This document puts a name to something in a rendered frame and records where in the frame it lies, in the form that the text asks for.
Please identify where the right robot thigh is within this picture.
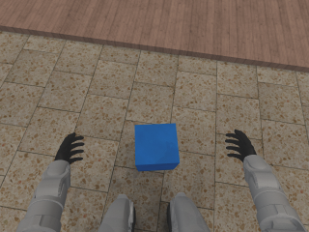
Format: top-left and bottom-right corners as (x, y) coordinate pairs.
(170, 196), (211, 232)

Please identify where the robot right hand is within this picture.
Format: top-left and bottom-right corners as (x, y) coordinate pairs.
(225, 130), (257, 163)

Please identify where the right robot forearm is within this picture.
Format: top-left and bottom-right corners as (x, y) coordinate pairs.
(242, 155), (308, 232)

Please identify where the robot thigh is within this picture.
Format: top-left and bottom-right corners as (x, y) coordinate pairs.
(98, 198), (134, 232)
(170, 196), (211, 232)

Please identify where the carton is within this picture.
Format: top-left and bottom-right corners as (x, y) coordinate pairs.
(134, 123), (180, 172)

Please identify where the robot left hand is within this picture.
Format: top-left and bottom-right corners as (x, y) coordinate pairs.
(54, 132), (85, 164)

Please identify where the left robot forearm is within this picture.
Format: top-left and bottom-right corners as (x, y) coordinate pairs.
(15, 159), (70, 232)

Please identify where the left robot thigh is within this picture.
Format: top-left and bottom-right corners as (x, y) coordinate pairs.
(98, 198), (134, 232)

